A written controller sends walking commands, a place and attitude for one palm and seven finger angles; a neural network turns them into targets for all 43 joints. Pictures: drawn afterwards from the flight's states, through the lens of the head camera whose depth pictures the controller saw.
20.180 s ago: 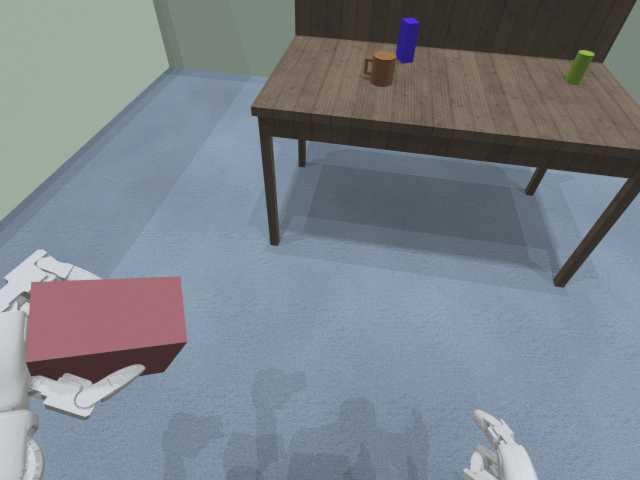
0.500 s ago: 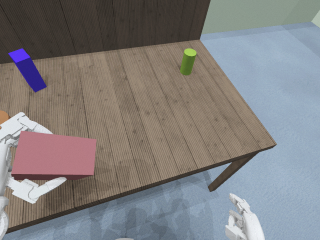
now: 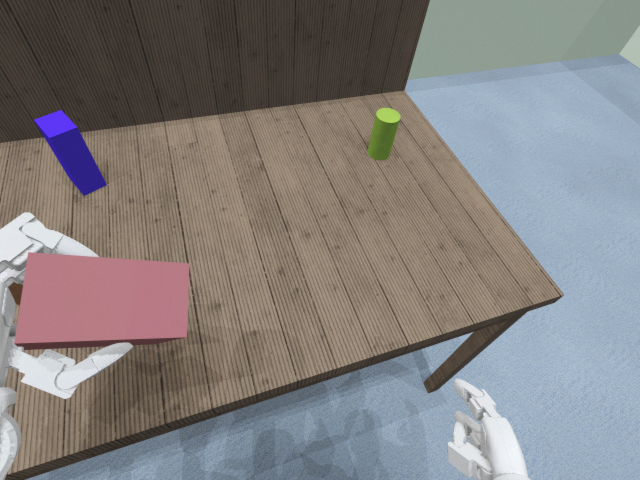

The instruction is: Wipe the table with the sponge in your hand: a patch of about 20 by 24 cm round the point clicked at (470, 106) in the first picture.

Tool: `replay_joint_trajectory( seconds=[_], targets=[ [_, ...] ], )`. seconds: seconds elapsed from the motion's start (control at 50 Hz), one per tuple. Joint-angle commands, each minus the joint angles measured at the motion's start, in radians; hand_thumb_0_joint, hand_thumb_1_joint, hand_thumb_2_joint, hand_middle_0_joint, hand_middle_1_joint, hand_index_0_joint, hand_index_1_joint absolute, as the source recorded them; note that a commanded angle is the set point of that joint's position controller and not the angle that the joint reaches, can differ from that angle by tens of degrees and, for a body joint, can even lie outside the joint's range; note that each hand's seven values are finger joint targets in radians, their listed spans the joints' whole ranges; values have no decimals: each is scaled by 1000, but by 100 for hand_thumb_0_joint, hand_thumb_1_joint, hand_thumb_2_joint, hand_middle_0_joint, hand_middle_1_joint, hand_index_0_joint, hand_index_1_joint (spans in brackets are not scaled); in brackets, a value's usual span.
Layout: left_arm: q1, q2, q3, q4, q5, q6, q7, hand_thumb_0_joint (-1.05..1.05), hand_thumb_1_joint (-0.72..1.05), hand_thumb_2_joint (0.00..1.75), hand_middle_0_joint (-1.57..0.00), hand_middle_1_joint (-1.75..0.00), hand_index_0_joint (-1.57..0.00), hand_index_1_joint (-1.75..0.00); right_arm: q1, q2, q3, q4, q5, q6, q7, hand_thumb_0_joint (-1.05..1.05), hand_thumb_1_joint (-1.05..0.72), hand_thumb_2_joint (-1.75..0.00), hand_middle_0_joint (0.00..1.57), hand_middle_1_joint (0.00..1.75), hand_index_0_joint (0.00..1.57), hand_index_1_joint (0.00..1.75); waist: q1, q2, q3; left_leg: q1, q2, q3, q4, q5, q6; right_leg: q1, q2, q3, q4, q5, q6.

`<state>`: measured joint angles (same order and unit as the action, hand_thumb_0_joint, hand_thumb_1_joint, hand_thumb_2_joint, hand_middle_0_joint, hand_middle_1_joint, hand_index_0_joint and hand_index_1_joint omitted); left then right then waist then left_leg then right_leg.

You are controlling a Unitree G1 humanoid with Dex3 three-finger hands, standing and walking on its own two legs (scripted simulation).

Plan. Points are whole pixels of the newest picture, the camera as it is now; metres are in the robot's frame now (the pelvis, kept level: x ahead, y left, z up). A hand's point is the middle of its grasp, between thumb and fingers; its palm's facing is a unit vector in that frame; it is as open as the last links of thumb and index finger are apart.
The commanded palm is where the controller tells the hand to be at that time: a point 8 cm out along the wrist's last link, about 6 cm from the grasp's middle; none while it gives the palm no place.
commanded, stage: look again from close up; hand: left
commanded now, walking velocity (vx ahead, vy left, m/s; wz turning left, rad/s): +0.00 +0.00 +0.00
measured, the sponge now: (126, 307) +0.24 +0.21 +0.13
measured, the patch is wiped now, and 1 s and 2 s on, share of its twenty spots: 0.00 0.00 0.00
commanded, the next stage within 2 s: come to a stop and stand still in 0.20 s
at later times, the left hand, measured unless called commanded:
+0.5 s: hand (115, 326) +0.21 +0.21 +0.15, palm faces +0.34 -0.85 -0.40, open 10.4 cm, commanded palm +0.15 +0.24 +0.18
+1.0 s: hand (85, 326) +0.21 +0.23 +0.15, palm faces +0.32 -0.85 -0.42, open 10.4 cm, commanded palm +0.15 +0.26 +0.18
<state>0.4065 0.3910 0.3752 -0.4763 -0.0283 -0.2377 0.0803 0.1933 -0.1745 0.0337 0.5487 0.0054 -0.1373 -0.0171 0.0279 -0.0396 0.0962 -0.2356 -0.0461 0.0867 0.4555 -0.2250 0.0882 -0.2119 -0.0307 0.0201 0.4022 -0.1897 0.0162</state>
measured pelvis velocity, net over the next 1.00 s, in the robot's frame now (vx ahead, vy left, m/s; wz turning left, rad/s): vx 0.00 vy -0.02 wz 0.01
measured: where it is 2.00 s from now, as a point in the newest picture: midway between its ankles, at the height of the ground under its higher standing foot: outside the picture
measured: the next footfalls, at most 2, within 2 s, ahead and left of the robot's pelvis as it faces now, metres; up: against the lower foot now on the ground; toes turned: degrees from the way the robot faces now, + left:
none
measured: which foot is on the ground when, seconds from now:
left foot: down 0.00-1.00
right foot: down 0.00-1.00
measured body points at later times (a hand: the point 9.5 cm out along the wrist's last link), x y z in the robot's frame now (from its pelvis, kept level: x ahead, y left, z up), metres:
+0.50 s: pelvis -0.01 -0.04 +0.00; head +0.01 -0.03 +0.45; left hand +0.19 +0.25 +0.17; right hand +0.17 -0.27 -0.07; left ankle +0.02 +0.05 -0.74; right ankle +0.02 -0.16 -0.74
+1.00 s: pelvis +0.00 -0.02 +0.00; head +0.04 +0.01 +0.45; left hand +0.19 +0.28 +0.17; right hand +0.17 -0.23 -0.08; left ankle +0.01 +0.05 -0.74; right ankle +0.02 -0.16 -0.74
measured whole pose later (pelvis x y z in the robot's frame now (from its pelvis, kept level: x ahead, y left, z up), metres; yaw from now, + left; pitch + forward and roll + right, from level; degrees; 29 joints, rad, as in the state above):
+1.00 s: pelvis +0.00 -0.02 +0.00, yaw +1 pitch +0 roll -1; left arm 0.43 0.41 0.36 -0.44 -0.04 -0.30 0.06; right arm 0.23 -0.17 0.02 0.60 0.02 -0.19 -0.03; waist 0.03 -0.05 0.09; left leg -0.25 -0.04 0.07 0.47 -0.22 0.07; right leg -0.24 -0.03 0.01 0.45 -0.21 0.03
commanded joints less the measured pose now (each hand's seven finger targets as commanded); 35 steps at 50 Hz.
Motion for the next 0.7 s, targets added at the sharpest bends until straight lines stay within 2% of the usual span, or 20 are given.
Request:
replay_joint_trajectory(
  seconds=[0.0,0.02,0.1,0.12,0.14,0.2,0.22,0.28,0.3,0.32,0.4,0.42,0.44,0.5,0.52,0.6,0.62,0.64,0.66,0.68],
  targets=[
    [-40,166,131,-214,-11,-63,24,0,10,130,-120,-160,-120,-160,-62,-151,-66,-140,9,-52,-12,0,-90,-90,20,30,20,30,-7,138,-249,125,168,-129,-99,277,-143,57,-6,-21,-9,167,-45],
    [-31,125,90,-190,-18,-63,17,0,10,130,-120,-160,-120,-160,-50,-152,-62,-138,3,-45,-13,0,-90,-90,20,30,20,30,-6,115,-243,107,167,-131,-99,243,-133,60,-9,-24,-23,162,-43],
    [-64,154,106,-205,-11,-59,21,0,10,130,-120,-160,-120,-160,-68,-153,-68,-136,11,-50,-20,0,-90,-90,20,30,20,30,-10,146,-222,91,154,-129,-118,157,-127,51,-12,6,-25,156,-48],
    [-56,117,70,-173,-16,-60,17,0,10,130,-120,-160,-120,-160,-59,-154,-63,-134,5,-46,-21,0,-90,-90,20,30,20,30,-8,119,-213,70,154,-127,-120,111,-110,52,-13,0,-40,140,-42],
    [-71,132,77,-190,-12,-60,18,0,10,130,-120,-160,-120,-160,-57,-153,-71,-138,9,-49,-23,0,-90,-90,20,30,20,30,-11,132,-207,67,151,-129,-121,90,-107,54,-16,10,-39,141,-46],
    [-76,168,113,-179,-7,-54,25,0,10,130,-120,-160,-120,-160,-76,-154,-68,-136,11,-51,-27,0,-90,-90,20,30,20,30,-8,100,-194,44,142,-126,-123,24,-87,49,-19,35,-58,118,-46],
    [-66,126,76,-154,-13,-56,20,0,10,130,-120,-160,-120,-160,-67,-153,-63,-134,5,-47,-27,0,-90,-90,20,30,20,30,-8,73,-190,33,138,-124,-116,8,-75,47,-22,30,-72,111,-44],
    [-71,144,86,-176,-16,-53,19,0,10,130,-120,-160,-120,-160,-58,-155,-72,-138,8,-52,-29,0,-90,-90,20,30,20,30,-11,84,-197,37,127,-130,-100,4,-72,41,-29,62,-83,111,-56],
    [-69,172,114,-185,-11,-51,25,0,10,130,-120,-160,-120,-160,-78,-154,-70,-134,11,-55,-31,0,-90,-90,20,30,20,30,-11,100,-200,52,128,-124,-105,5,-72,29,-28,66,-85,104,-53],
    [-56,133,80,-167,-17,-52,20,0,10,130,-120,-160,-120,-160,-70,-153,-65,-134,5,-51,-31,0,-90,-90,20,30,20,30,-8,93,-202,44,126,-117,-97,3,-64,35,-33,59,-90,103,-49],
    [-47,167,107,-175,-17,-40,26,0,10,130,-120,-160,-120,-160,-77,-159,-73,-135,13,-54,-30,0,-90,-90,20,30,20,30,-13,79,-194,50,112,-113,-63,7,-64,2,-53,104,-113,91,-59],
    [-35,136,83,-156,-22,-40,23,0,10,130,-120,-160,-120,-160,-68,-157,-70,-133,8,-50,-29,0,-90,-90,20,30,20,30,-10,52,-202,51,114,-112,-59,8,-59,4,-56,97,-115,79,-57],
    [-44,141,80,-169,-21,-36,23,0,10,130,-120,-160,-120,-160,-70,-157,-75,-139,12,-51,-29,0,-90,-90,20,30,20,30,-13,60,-197,55,110,-113,-53,13,-60,-6,-58,112,-117,82,-60],
    [-38,173,113,-182,-19,-33,29,0,10,130,-120,-160,-120,-160,-78,-160,-76,-131,16,-53,-31,0,-90,-90,20,30,20,30,-13,69,-216,73,117,-118,-61,49,-61,-2,-55,104,-97,109,-58],
    [-26,143,90,-161,-24,-35,25,0,10,130,-120,-160,-120,-160,-69,-159,-72,-128,11,-49,-31,0,-90,-90,20,30,20,30,-10,50,-224,67,121,-121,-68,53,-56,12,-49,88,-92,109,-52],
    [-34,167,106,-176,-20,-27,28,0,10,130,-120,-160,-120,-160,-81,-156,-72,-132,17,-53,-36,0,-90,-90,20,30,20,30,-11,80,-209,80,133,-125,-99,67,-60,7,-37,75,-78,127,-46],
    [-38,137,77,-169,-21,-31,25,0,10,130,-120,-160,-120,-160,-71,-157,-68,-128,12,-51,-36,0,-90,-90,20,30,20,30,-11,79,-211,64,137,-130,-108,50,-59,21,-32,61,-73,113,-43],
    [-1047,955,664,-405,129,-137,31,0,10,130,-120,-160,-120,-160,38,-179,-69,-111,-53,-83,-21,0,-90,-90,20,30,20,30,9,-61,-30,-135,145,-72,24,-1,-58,-101,-65,92,-138,106,-11],
    [-440,297,239,194,20,-90,-14,0,10,130,-120,-160,-120,-160,-44,-69,-38,-50,-11,-69,-24,0,-90,-90,20,30,20,30,-15,-37,-231,43,74,-111,-6,60,-55,-79,-84,105,-68,29,-73],
    [-190,163,136,184,-8,-81,-24,0,10,130,-120,-160,-120,-160,-20,-147,-88,-115,2,-90,-22,0,-90,-90,20,30,20,30,32,79,-208,97,85,-73,-18,48,-72,-59,-62,181,-102,28,-72]
  ],
)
